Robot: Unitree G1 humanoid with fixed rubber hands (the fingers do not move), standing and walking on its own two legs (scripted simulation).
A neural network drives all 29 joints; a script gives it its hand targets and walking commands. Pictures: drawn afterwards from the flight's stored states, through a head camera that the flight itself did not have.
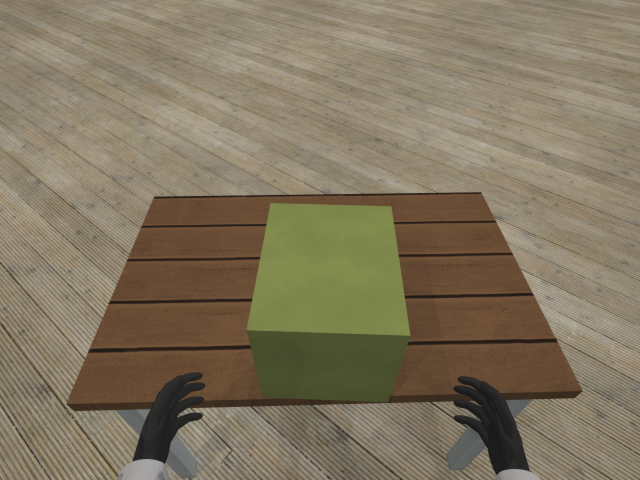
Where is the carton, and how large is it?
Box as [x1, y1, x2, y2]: [247, 203, 409, 401]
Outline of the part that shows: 271,203 247,325 247,333 263,397 388,401 409,338 409,329 391,207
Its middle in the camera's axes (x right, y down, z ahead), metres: +0.02 +0.10 +0.66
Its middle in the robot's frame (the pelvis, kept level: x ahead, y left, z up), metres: +0.41 +0.03 -0.06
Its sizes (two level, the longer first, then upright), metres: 0.253 0.209 0.210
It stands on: a table, 0.60 m high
